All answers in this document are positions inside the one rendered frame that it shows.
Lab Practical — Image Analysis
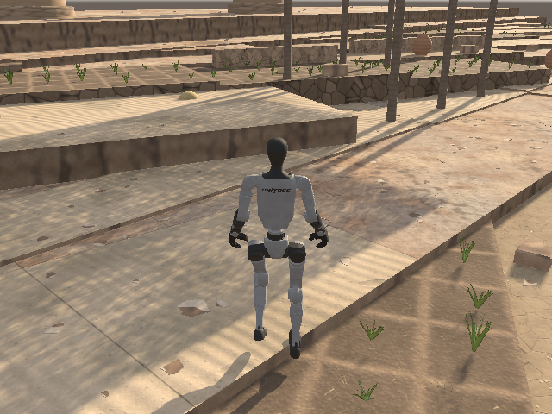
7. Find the robot left upper arm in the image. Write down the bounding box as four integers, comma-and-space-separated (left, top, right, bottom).
236, 174, 259, 222

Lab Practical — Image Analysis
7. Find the robot left hand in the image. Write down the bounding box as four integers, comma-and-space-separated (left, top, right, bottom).
229, 233, 248, 248

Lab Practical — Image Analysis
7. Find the robot left foot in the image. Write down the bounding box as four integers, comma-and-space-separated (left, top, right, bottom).
254, 326, 267, 341

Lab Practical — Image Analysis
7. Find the robot right hand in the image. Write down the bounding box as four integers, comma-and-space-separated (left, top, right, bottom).
309, 230, 329, 248

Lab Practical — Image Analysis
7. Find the right robot forearm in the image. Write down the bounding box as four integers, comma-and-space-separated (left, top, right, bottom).
310, 210, 326, 236

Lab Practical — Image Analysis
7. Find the left robot forearm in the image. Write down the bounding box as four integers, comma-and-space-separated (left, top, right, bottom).
230, 209, 245, 237

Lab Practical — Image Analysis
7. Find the robot right upper arm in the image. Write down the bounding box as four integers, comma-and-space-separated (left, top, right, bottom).
295, 175, 318, 223

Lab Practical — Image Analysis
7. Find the robot torso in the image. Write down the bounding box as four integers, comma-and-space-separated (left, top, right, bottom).
256, 171, 297, 259

